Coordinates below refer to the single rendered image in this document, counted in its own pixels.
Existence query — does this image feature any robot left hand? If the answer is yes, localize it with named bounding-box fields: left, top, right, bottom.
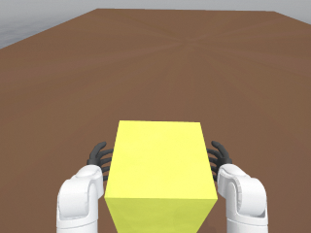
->
left=86, top=141, right=114, bottom=182

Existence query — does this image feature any carton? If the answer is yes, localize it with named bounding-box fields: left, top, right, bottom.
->
left=104, top=120, right=218, bottom=233

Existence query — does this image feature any left robot forearm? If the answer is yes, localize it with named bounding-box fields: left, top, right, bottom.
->
left=56, top=164, right=104, bottom=233

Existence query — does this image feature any right robot forearm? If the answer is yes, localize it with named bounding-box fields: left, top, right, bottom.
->
left=217, top=164, right=268, bottom=233

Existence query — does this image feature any robot right hand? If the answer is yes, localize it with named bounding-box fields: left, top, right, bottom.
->
left=206, top=141, right=232, bottom=182

